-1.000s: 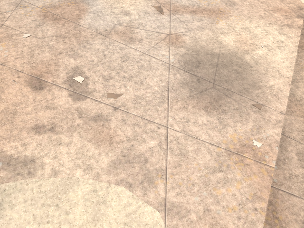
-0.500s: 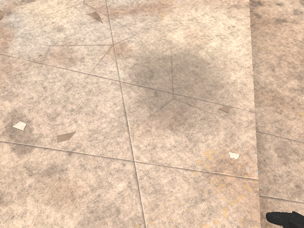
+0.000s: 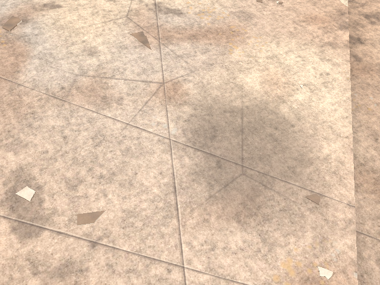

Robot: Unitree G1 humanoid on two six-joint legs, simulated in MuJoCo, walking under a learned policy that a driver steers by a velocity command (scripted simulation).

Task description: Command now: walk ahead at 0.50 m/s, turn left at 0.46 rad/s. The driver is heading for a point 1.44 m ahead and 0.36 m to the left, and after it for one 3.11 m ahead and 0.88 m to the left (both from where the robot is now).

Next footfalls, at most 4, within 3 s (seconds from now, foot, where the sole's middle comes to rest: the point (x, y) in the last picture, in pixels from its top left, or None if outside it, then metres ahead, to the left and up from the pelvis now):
0.26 right None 0.32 -0.12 -0.78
0.78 left None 0.48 0.24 -0.78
1.32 right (144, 195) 0.84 0.15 -0.78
1.86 left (63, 164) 0.99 0.50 -0.78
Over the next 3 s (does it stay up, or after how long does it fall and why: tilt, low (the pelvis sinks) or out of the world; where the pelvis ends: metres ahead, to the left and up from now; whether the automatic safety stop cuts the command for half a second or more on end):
stays up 1.50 0.49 -0.02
